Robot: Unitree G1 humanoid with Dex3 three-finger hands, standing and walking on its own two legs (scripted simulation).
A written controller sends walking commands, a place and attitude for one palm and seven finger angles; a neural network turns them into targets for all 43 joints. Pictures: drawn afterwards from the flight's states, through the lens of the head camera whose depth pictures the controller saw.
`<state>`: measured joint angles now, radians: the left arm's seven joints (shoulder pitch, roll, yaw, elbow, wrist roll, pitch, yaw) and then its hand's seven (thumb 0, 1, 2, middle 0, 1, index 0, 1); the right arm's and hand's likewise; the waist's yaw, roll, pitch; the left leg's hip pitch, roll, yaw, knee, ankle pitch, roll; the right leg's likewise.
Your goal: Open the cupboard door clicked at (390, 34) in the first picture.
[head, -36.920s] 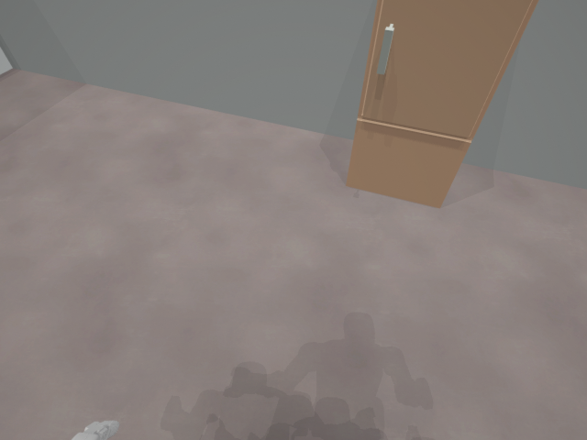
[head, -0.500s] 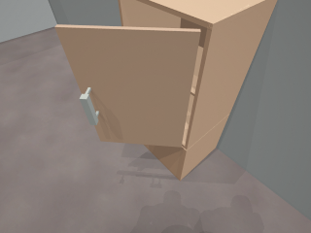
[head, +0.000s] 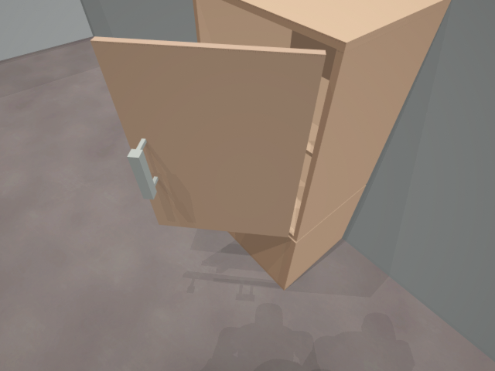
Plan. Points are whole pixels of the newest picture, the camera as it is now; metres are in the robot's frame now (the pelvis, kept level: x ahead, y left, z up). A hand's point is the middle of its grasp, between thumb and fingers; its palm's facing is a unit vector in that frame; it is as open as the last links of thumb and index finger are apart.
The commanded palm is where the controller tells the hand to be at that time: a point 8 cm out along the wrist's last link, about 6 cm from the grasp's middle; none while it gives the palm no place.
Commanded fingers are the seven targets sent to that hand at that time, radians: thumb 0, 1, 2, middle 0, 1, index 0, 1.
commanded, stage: look again from close up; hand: left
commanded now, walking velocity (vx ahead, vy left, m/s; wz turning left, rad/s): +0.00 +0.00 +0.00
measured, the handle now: (146, 169) +0.56 +0.29 -0.06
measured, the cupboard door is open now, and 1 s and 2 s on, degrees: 43 43 43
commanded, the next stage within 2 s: shuffle to correct the standing spot in 0.32 s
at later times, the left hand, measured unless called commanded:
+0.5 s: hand out of the picture +0.01 +0.20 -0.17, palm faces +0.03 -0.98 -0.21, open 7.3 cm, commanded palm none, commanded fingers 0.00 0.90 0.90 -0.20 -0.30 -0.20 -0.30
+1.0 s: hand out of the picture +0.01 +0.26 -0.18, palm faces +0.03 -0.97 -0.26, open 7.3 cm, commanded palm none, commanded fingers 0.00 0.90 0.90 -0.20 -0.30 -0.20 -0.30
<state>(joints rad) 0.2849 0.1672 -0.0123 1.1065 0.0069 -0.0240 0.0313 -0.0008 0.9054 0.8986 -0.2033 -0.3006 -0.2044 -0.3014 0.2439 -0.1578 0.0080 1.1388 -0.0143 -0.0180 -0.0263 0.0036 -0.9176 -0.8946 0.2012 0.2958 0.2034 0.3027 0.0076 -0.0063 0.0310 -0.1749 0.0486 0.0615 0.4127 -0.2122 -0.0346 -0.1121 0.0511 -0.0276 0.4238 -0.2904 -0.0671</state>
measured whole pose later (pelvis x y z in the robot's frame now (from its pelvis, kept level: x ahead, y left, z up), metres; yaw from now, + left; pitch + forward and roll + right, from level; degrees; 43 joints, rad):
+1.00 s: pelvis -0.01 +0.07 -0.01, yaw -2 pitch +1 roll +2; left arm 0.27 0.17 0.04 1.02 0.03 0.04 0.04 0.00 0.91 0.90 -0.20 -0.30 -0.20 -0.30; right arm 0.26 -0.16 -0.02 1.02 -0.03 0.01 -0.02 0.01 -0.93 -0.89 0.20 0.30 0.20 0.30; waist 0.02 -0.01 0.06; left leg -0.25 -0.06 0.15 0.47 -0.24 0.09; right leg -0.33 -0.07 -0.06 0.83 -0.50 -0.03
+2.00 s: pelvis +0.02 +0.07 +0.00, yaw -2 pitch -1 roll +0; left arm 0.28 0.16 -0.02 1.10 0.01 -0.01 0.04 0.00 0.91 0.90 -0.20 -0.30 -0.20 -0.30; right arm 0.24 -0.16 0.03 1.13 -0.01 -0.03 -0.03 0.01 -0.92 -0.89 0.20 0.30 0.20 0.30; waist 0.01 -0.03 0.04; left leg -0.17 -0.03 0.13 0.43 -0.26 0.07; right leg -0.11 -0.01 -0.07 0.44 -0.32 -0.01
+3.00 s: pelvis -0.05 +0.03 -0.10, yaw +2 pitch +14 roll -1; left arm 0.34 0.25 0.25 0.23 -0.33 -0.51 -0.42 0.01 0.54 0.74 -0.23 -0.53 -0.23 -0.54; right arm 0.14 -0.29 -0.05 0.50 0.03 -0.23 -0.04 0.01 -0.91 -0.89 0.20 0.30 0.20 0.30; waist 0.03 -0.03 -0.14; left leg -0.97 0.03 0.02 1.20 -0.49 0.01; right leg -0.87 0.03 -0.14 1.19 -0.57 -0.09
